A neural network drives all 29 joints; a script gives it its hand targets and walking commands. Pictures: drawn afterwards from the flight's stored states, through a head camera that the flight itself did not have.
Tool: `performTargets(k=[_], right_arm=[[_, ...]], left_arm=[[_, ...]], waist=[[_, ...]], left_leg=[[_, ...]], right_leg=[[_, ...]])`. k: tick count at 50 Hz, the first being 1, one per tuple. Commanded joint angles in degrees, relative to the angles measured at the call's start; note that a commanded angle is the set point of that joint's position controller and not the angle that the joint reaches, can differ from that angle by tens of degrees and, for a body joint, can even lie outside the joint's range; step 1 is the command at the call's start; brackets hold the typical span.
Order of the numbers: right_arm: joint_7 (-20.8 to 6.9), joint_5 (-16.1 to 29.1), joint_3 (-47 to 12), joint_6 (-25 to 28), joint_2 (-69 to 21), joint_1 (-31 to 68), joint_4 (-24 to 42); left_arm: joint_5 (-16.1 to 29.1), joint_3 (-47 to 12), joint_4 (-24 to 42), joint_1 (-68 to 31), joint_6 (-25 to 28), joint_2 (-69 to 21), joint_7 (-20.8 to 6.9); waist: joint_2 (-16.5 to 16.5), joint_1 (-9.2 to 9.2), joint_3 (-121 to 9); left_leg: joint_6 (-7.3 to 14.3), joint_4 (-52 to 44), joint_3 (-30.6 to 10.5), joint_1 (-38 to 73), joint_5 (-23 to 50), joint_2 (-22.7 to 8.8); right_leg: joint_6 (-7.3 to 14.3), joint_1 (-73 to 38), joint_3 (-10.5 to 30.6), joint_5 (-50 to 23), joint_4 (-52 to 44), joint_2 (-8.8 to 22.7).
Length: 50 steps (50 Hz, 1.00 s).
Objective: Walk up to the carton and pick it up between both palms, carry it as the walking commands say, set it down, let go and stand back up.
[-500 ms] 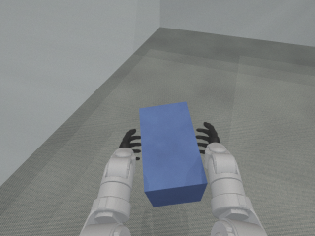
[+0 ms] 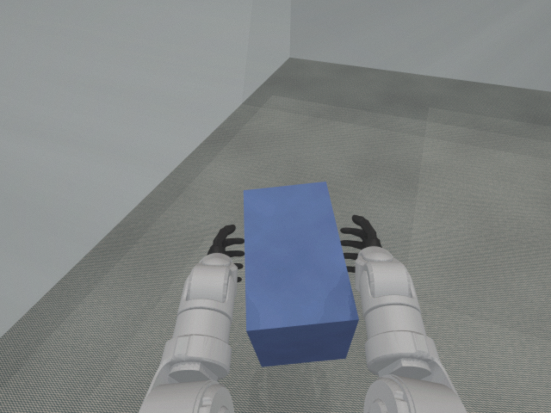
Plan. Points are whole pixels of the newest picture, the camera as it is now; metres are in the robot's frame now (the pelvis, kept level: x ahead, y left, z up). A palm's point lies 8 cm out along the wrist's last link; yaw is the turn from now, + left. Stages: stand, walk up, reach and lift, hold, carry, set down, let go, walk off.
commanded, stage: reach and lift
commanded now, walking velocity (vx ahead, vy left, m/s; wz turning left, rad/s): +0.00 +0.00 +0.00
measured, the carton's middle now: (294, 273) +0.36 -0.01 -0.03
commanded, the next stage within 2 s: hold in 0.94 s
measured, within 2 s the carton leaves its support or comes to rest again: neither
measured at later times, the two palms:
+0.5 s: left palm (216, 276) +0.30 +0.11 +0.05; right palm (371, 260) +0.31 -0.12 +0.07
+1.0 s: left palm (214, 280) +0.29 +0.11 +0.05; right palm (373, 267) +0.30 -0.13 +0.07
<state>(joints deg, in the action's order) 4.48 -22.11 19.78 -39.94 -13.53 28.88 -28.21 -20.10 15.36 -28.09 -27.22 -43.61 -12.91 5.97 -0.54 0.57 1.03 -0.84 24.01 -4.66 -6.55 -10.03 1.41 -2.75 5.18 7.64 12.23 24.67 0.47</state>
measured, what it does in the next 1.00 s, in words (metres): stands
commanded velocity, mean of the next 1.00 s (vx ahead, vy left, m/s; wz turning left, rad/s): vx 0.00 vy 0.00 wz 0.00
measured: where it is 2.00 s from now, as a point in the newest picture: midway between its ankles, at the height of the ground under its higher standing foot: outside the picture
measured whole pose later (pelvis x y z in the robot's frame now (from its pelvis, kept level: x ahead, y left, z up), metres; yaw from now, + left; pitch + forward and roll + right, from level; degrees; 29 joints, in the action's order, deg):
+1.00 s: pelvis -0.01 +0.00 +0.00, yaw +0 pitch -9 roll +0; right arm 3.0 -19.9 16.3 -42.2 -12.4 25.8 -25.7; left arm -17.6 11.0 -24.4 -23.0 -46.5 -11.3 4.9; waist -0.9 0.1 0.9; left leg -1.1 24.3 -4.8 -5.4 -9.8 1.2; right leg -2.5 4.2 7.5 12.1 25.1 0.1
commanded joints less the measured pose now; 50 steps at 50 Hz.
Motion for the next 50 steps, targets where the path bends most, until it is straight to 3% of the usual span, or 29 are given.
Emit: performTargets(k=[1, 3, 6, 9, 11, 12, 14, 15, 17, 18, 19, 20, 21, 27, 28, 32, 33, 35, 36, 39, 40, 43, 44, 45, 46, 47, 48, 49, 50], right_arm=[[-14.77, 17.2, -28.39, 1.98, -60.74, 28.58, 0.46], [-15.19, 17.22, -28.4, 1.16, -61.34, 23.71, -2.18], [-14.23, 14.64, -25.78, 1.25, -58.39, 20.99, -2.18], [-14.31, 16.04, -27.86, 0.97, -60.47, 27.63, 0.47], [-14.63, 14.43, -23.81, 0.97, -60.19, 24.52, -4.97], [-14.49, 15.01, -23.71, 0.15, -60.11, 28.69, -3.7], [-14.63, 15.09, -23.65, 0.98, -60.39, 24.97, -5.58], [-14.26, 14.97, -24.37, 0.5, -60.78, 25.68, -4.76], [-14.23, 14.75, -23.74, 0.3, -61.61, 25.24, -5.45], [-14.29, 16.31, -25.18, 0.5, -62.24, 26.93, -2.84], [-14.65, 15.86, -25.57, 0.9, -62.42, 26.77, -3.12], [-14.58, 17.18, -26.23, 1.03, -63.16, 28.1, -3.04], [-14.39, 17.0, -26.17, 0.39, -63.32, 27.28, -3.56], [-14.79, 17.19, -25.91, 0.89, -61.98, 29.06, -3.68], [-14.86, 16.54, -26.14, 1.16, -62.56, 27.23, -4.38], [-14.81, 17.41, -27.04, 0.94, -62.93, 27.08, -3.55], [-15.0, 17.39, -26.89, -0.01, -62.51, 24.7, -3.94], [-15.03, 16.81, -25.99, -0.3, -61.86, 21.2, -5.87], [-15.06, 16.44, -25.67, -1.12, -61.8, 19.72, -5.27], [-15.24, 16.61, -28.07, -0.41, -61.09, 22.26, -0.11], [-15.19, 17.39, -27.73, -0.33, -60.71, 21.34, 0.57], [-15.52, 17.72, -27.9, -1.08, -60.09, 19.36, 0.64], [-15.17, 16.37, -26.09, -1.3, -58.22, 18.61, -0.43], [-15.49, 17.63, -28.36, -0.76, -59.67, 23.64, 2.35], [-15.57, 17.35, -28.15, -0.96, -59.12, 18.92, 0.27], [-15.76, 18.8, -30.15, -1.46, -61.06, 20.27, 0.71], [-15.77, 17.65, -27.73, -0.85, -60.3, 19.8, -0.61], [-15.69, 18.55, -29.58, -0.62, -60.3, 24.84, 2.64], [-15.56, 18.05, -28.92, -0.59, -59.49, 22.02, 0.55]], left_arm=[[16.56, -26.04, 6.14, -34.7, 5.6, -59.86, -14.57], [16.54, -26.54, 8.62, -35.21, 5.55, -58.7, -14.3], [16.48, -26.67, 6.22, -32.61, 4.88, -59.7, -14.57], [16.05, -25.16, 5.55, -32.36, 4.82, -59.63, -15.54], [15.33, -24.77, 4.79, -35.5, 4.34, -59.03, -15.09], [14.91, -21.75, 3.07, -34.08, 3.8, -57.71, -15.35], [15.51, -24.06, 4.7, -35.08, 4.76, -58.46, -15.34], [15.87, -23.9, 4.66, -37.2, 4.45, -59.55, -15.72], [15.48, -23.5, 6.02, -35.67, 4.8, -58.13, -15.38], [15.49, -23.45, 5.05, -34.2, 4.69, -58.97, -15.73], [16.33, -25.06, 7.27, -37.55, 5.18, -58.01, -15.49], [16.4, -25.01, 6.83, -36.77, 5.3, -58.33, -15.69], [15.46, -23.23, 2.87, -31.92, 4.57, -58.47, -15.85], [16.33, -25.44, 6.74, -37.85, 4.68, -58.88, -15.61], [16.43, -26.17, 7.25, -37.56, 5.1, -59.23, -15.94], [17.64, -26.56, 7.97, -39.09, 5.2, -59.17, -16.08], [16.32, -25.59, 6.02, -31.81, 4.31, -59.13, -15.75], [17.03, -26.16, 6.54, -32.96, 3.78, -58.93, -15.51], [16.74, -26.04, 6.2, -29.45, 3.25, -58.37, -15.54], [17.65, -28.02, 10.18, -31.17, 3.88, -59.93, -15.51], [17.46, -27.88, 10.11, -29.62, 3.4, -60.23, -15.54], [18.07, -28.24, 11.87, -29.44, 2.99, -60.1, -15.21], [17.51, -27.73, 9.52, -28.93, 1.98, -60.92, -15.24], [17.01, -27.46, 9.84, -28.51, 2.26, -59.24, -15.33], [18.06, -28.62, 10.7, -29.45, 2.38, -60.05, -15.23], [17.49, -27.69, 11.25, -28.9, 2.75, -58.53, -15.22], [17.85, -28.85, 11.09, -30.44, 2.53, -60.62, -14.96], [17.67, -28.05, 10.18, -30.26, 2.41, -60.65, -14.96], [18.2, -29.09, 10.39, -31.13, 2.8, -61.1, -15.03]], waist=[[0.88, -1.22, -19.69], [2.31, -1.28, -20.48], [1.28, 0.98, -19.78], [-1.08, -1.06, -17.55], [1.72, 0.64, -15.55], [0.82, -1.43, -11.63], [0.57, 0.27, -14.76], [2.01, -0.03, -13.16], [-1.23, -0.57, -15.54], [1.71, -1.29, -12.96], [-1.37, -0.93, -18.32], [0.76, -1.63, -18.96], [-3.0, -1.89, -14.24], [2.51, -0.97, -16.47], [-0.56, -0.06, -17.22], [1.63, -0.47, -17.03], [-0.89, -0.68, -15.05], [1.43, -0.03, -14.84], [-1.34, -0.28, -14.01], [-2.4, -0.01, -17.85], [2.04, -0.53, -14.95], [0.55, -0.01, -14.58], [3.6, 1.15, -10.59], [0.88, -1.14, -11.31], [1.29, 0.8, -14.14], [-0.82, -1.27, -12.23], [3.94, -0.34, -13.34], [3.1, -1.75, -14.3], [2.23, -0.01, -13.93]], left_leg=[[-0.51, -1.97, 0.02, 12.53, 11.17, 3.44], [-0.52, -2.09, -0.24, 10.87, 13.38, 3.61], [-0.97, -2.78, -0.36, 10.86, 12.56, 3.16], [-0.16, -2.85, 0.18, 9.12, 6.95, 3.6], [-0.55, -3.21, 0.24, 7.77, 3.09, 3.78], [0.1, -3.72, 1.27, 4.91, -0.52, 4.11], [-0.27, -2.69, 0.79, 8.3, 4.95, 4.25], [-0.18, -3.56, 1.01, 6.84, 0.08, 4.36], [0.21, -2.74, 0.99, 6.55, 4.42, 3.93], [0.14, -2.92, 1.94, 5.4, 3.47, 4.9], [0.02, -2.34, 1.02, 8.29, 6.05, 4.15], [0.05, -1.64, 1.63, 7.57, 3.92, 4.56], [0.78, -2.04, 1.49, 7.04, 2.49, 4.55], [0.13, -2.22, 1.35, 7.25, 0.27, 4.0], [0.38, -2.01, 1.19, 7.92, 0.16, 4.08], [0.37, -1.92, 1.37, 5.95, 0.43, 4.34], [0.56, -2.3, 1.46, 5.28, 1.0, 3.87], [0.22, -2.24, 1.32, 7.42, 3.06, 3.97], [0.2, -2.92, 1.34, 8.8, 5.37, 3.97], [0.34, -2.55, 0.68, 9.7, 7.0, 4.0], [0.16, -2.79, 1.36, 8.82, 7.56, 4.19], [-0.07, -3.21, 0.35, 10.15, 7.23, 3.26], [-0.31, -4.27, 0.8, 7.27, 3.79, 3.5], [0.11, -3.93, 1.32, 6.55, 1.15, 3.89], [0.05, -3.36, 0.63, 8.48, 3.01, 3.54], [0.33, -3.24, 0.87, 8.51, 1.97, 3.69], [-0.03, -3.64, 0.74, 8.36, -0.57, 3.59], [0.21, -3.45, 1.21, 7.41, -0.7, 3.82], [0.19, -3.29, 0.57, 6.59, -0.27, 3.41]], right_leg=[[2.68, 1.9, -2.82, -10.91, -3.45, -5.09], [2.19, 0.4, -3.27, -12.91, -3.03, -5.63], [2.55, -0.45, -3.35, -11.71, -3.97, -5.68], [1.47, 0.75, -3.78, -7.61, -3.28, -5.51], [2.74, 3.41, -3.3, -3.79, -4.24, -5.38], [2.05, 1.87, -3.45, -0.67, -4.63, -4.69], [2.13, 2.98, -3.32, -4.91, -4.83, -5.11], [2.69, 2.66, -3.59, -1.37, -4.97, -4.83], [1.63, 1.1, -3.34, -5.43, -4.11, -5.17], [1.41, 0.39, -3.86, -4.81, -4.64, -4.7], [1.38, 0.97, -3.69, -6.56, -3.7, -5.65], [1.41, 0.63, -3.07, -4.97, -3.89, -4.77], [1.19, 2.91, -2.76, -2.4, -5.31, -4.28], [2.22, 2.9, -2.92, -0.97, -3.8, -4.64], [1.76, 3.61, -3.28, -0.62, -4.03, -4.95], [1.94, 2.27, -3.14, -1.48, -3.7, -4.8], [1.0, 1.21, -4.01, -1.66, -4.08, -4.79], [2.14, 3.2, -3.6, -2.97, -4.31, -4.75], [1.57, 2.48, -3.85, -5.36, -4.82, -5.16], [1.44, 1.05, -3.94, -7.06, -4.12, -5.73], [2.0, 1.31, -3.51, -7.73, -4.4, -4.91], [2.4, 1.78, -3.76, -6.61, -4.5, -5.81], [3.1, 2.26, -3.84, -3.98, -4.97, -5.24], [2.08, 1.03, -3.89, -1.85, -4.84, -5.23], [2.58, 1.82, -3.56, -3.83, -4.16, -5.33], [1.92, 2.62, -3.87, -1.83, -4.67, -5.17], [3.37, 3.08, -3.42, -0.59, -4.61, -4.9], [3.07, 1.21, -3.5, 0.02, -4.05, -5.3], [2.86, 1.83, -3.71, -0.75, -3.67, -5.69]])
